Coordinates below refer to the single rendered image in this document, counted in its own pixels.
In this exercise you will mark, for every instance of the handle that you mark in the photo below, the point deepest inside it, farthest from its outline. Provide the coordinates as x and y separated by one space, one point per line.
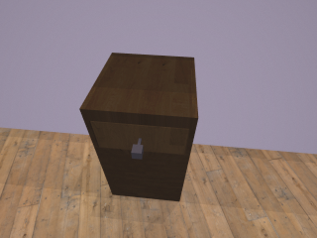
137 150

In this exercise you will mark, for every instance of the cabinet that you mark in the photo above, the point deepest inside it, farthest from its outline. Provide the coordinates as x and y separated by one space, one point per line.
148 90

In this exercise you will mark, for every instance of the drawer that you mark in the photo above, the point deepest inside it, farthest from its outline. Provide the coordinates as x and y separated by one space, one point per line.
157 139

